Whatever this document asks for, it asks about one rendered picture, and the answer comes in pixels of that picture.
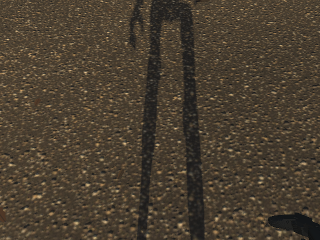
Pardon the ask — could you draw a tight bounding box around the robot right hand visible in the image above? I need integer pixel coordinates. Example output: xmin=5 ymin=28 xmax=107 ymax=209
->
xmin=268 ymin=212 xmax=320 ymax=240

